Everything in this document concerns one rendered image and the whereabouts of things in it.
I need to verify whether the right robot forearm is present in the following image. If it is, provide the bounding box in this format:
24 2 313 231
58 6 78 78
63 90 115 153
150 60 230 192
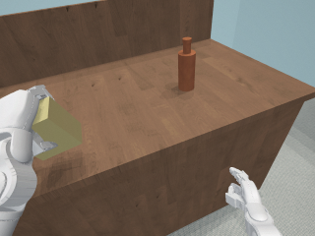
244 202 283 236

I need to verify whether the robot left hand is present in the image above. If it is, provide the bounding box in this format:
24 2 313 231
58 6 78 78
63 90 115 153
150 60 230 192
0 85 58 156

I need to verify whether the sponge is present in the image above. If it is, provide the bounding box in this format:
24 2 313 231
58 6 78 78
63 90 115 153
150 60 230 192
31 96 83 160

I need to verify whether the left robot forearm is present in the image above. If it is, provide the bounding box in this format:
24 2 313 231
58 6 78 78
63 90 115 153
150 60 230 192
0 128 37 236

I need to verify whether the robot right hand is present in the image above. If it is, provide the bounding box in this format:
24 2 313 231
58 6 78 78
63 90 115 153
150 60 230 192
225 167 262 211

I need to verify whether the table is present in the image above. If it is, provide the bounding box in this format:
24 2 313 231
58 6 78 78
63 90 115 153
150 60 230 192
0 0 315 236

